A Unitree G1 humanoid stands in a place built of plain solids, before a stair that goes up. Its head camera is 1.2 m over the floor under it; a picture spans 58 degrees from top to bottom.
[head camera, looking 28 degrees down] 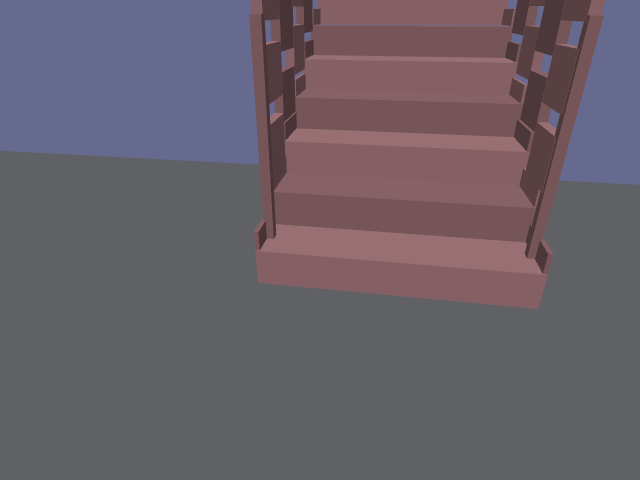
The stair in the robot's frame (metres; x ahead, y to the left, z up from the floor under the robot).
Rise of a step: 0.18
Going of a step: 0.30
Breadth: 1.32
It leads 9 degrees to the right of straight ahead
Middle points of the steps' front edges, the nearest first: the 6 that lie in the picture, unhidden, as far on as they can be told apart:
1.69 -0.34 0.18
1.99 -0.39 0.37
2.29 -0.44 0.55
2.58 -0.49 0.74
2.88 -0.54 0.92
3.17 -0.58 1.11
